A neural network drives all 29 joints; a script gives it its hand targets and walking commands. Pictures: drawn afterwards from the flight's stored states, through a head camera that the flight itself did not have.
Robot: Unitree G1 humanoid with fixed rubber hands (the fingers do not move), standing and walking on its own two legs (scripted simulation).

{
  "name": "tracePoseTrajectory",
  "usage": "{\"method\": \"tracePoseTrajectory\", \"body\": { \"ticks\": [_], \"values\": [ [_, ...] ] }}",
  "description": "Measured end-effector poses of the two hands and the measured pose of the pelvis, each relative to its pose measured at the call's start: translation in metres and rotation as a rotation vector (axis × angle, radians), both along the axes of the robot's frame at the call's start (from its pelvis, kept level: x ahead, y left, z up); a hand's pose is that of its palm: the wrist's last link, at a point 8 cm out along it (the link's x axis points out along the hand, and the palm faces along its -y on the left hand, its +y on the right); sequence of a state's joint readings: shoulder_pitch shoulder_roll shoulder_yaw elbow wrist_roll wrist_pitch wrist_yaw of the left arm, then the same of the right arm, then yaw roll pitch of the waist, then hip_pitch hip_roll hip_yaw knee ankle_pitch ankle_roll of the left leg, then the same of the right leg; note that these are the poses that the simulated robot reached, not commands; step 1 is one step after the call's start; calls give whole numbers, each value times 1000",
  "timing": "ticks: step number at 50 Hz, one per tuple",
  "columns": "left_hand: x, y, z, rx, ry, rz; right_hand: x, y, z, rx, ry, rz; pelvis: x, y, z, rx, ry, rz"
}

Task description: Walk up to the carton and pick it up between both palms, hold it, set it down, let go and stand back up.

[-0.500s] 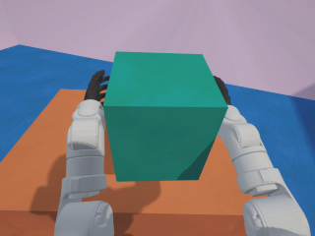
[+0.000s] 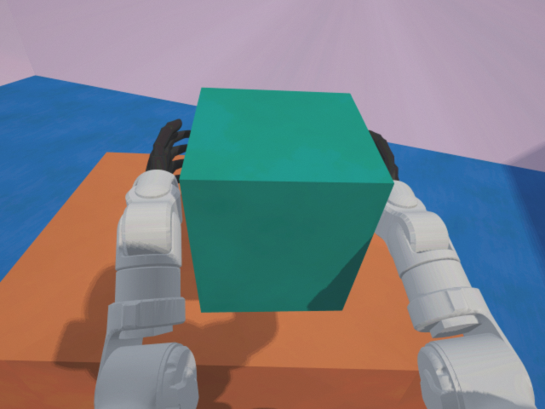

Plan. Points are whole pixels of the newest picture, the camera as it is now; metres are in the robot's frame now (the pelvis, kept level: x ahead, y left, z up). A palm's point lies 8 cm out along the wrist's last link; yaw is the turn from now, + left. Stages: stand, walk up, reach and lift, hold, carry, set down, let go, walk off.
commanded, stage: hold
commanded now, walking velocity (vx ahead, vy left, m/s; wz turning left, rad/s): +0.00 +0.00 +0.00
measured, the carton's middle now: (274, 203) +0.37 +0.00 +0.18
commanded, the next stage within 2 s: set down in 1.26 s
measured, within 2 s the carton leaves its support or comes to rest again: neither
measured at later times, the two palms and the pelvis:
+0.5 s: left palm (168, 174) +0.37 +0.15 +0.23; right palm (387, 183) +0.36 -0.16 +0.22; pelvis +0.00 +0.00 +0.00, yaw +0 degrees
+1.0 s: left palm (167, 174) +0.37 +0.15 +0.23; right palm (387, 182) +0.37 -0.16 +0.22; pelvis +0.00 +0.00 +0.00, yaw +0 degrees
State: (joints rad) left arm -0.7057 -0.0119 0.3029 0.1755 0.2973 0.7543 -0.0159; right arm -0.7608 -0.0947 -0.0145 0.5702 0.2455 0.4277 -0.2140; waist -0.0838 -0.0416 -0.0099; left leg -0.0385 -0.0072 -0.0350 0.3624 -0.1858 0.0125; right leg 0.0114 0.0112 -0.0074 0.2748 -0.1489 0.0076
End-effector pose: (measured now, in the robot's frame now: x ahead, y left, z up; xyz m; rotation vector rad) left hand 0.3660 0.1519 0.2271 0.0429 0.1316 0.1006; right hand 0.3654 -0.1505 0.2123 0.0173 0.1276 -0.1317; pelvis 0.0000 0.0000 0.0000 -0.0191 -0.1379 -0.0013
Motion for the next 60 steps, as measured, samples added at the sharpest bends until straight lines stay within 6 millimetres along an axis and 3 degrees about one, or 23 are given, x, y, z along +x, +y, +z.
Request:
{"method": "tracePoseTrajectory", "body": {
  "ticks": [20,50,60],
  "values": [
    [5,-8,-1,8,-2,-25,-1,-9,3,-13,-3,-22,2,-1,0,-3,-3,3],
    [5,-6,1,4,1,-19,0,-6,5,-9,0,-17,0,-3,0,-2,3,7],
    [2,4,1,-11,2,8,5,4,4,-9,0,8,2,-1,0,0,10,2]
  ]
}}
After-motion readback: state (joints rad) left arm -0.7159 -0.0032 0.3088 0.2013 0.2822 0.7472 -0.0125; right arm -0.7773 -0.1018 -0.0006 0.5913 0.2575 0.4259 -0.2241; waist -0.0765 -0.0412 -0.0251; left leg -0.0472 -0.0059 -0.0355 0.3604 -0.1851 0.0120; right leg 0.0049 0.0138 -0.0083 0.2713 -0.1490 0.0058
